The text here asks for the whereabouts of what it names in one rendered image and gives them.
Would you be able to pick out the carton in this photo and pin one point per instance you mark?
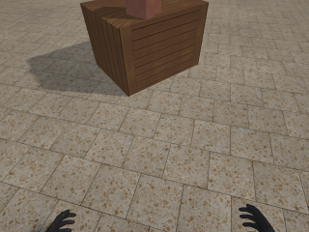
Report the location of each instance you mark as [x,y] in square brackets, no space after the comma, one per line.
[144,9]

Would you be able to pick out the robot right hand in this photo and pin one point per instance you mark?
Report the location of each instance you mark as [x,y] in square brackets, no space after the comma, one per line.
[262,225]

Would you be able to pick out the pedestal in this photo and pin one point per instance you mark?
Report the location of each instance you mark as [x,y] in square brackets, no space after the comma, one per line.
[137,53]

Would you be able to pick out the robot left hand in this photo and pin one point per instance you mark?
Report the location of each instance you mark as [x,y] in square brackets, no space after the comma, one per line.
[59,222]

